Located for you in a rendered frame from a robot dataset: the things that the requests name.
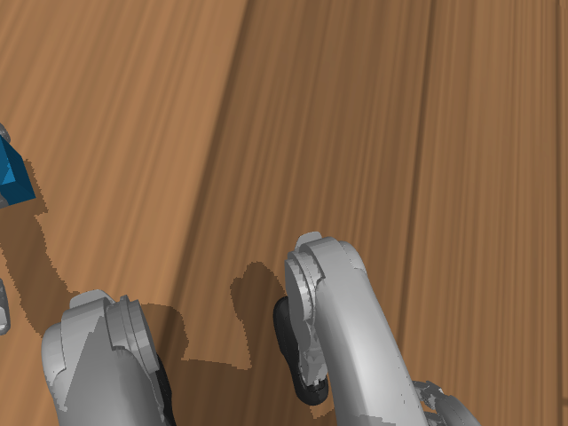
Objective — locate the left robot foot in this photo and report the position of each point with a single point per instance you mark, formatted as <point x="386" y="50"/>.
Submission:
<point x="166" y="394"/>

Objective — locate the cube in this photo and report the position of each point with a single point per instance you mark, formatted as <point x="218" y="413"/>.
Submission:
<point x="15" y="185"/>

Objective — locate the right robot foot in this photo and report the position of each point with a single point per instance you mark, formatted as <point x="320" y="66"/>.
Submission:
<point x="310" y="395"/>

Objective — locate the right robot hand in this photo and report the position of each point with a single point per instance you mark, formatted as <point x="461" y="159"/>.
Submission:
<point x="450" y="410"/>

